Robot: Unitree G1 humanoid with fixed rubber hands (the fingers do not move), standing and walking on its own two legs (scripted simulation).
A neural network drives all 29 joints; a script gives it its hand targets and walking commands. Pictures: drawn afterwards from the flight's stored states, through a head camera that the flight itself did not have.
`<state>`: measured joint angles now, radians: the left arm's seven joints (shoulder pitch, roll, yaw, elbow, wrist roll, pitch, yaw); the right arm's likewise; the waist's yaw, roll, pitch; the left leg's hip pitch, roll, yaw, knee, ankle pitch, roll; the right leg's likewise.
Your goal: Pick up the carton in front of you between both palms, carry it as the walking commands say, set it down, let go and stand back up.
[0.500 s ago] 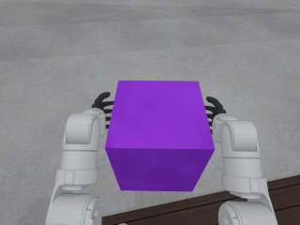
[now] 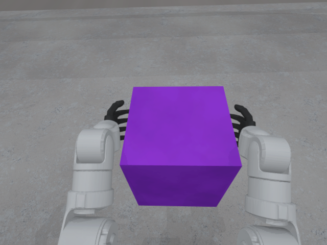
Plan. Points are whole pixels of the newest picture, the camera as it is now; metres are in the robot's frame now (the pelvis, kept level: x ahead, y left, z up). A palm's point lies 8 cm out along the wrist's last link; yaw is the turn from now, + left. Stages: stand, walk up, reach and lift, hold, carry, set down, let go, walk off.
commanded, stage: carry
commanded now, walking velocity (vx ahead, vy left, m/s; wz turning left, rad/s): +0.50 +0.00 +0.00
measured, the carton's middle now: (177, 150) +0.35 +0.03 +0.04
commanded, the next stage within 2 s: none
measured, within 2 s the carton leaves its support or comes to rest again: neither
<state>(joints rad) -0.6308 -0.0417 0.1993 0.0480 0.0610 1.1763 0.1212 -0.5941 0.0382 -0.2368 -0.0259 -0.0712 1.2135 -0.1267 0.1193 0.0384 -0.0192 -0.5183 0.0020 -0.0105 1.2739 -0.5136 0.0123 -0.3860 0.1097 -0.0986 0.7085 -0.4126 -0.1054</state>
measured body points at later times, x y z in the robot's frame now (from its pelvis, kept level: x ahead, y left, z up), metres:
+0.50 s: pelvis +0.38 +0.01 -0.15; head +0.46 +0.00 +0.29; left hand +0.76 +0.11 -0.10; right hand +0.72 -0.20 -0.10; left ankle +0.31 +0.04 -0.86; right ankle +0.49 -0.14 -0.81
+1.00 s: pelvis +0.75 +0.01 -0.13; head +0.75 +0.00 +0.32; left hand +1.05 +0.18 -0.04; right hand +1.06 -0.13 -0.05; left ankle +0.85 +0.10 -0.86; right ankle +0.60 -0.11 -0.85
